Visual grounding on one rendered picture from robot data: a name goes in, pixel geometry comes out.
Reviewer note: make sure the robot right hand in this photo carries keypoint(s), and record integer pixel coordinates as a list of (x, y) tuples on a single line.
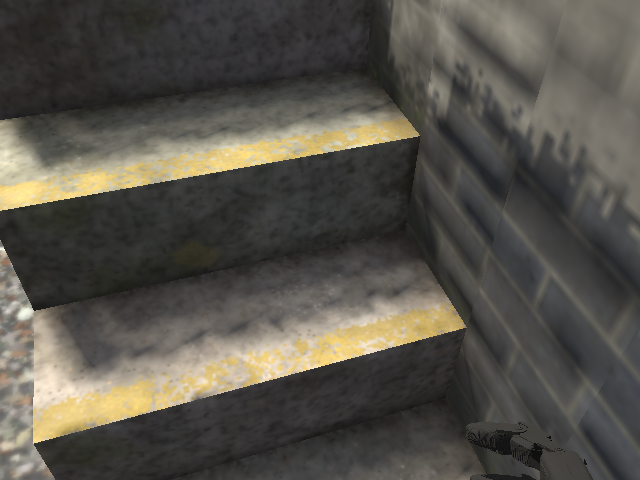
[(530, 446)]

